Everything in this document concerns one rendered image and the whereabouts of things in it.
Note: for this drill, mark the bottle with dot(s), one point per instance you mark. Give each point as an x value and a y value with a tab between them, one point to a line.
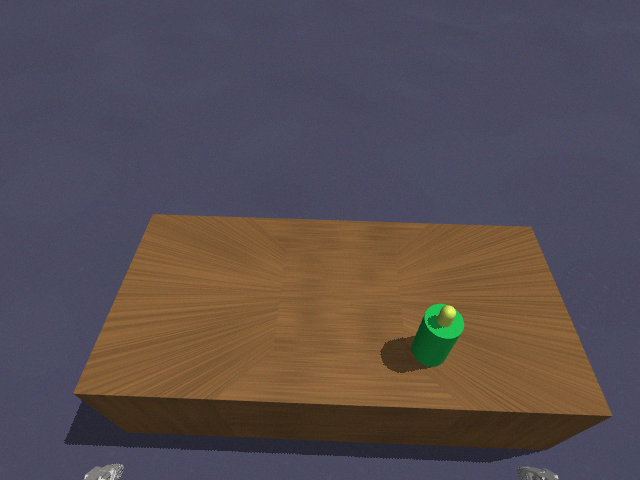
439	330

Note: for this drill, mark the left robot hand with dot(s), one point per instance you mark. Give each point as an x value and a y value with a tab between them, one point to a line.
108	472

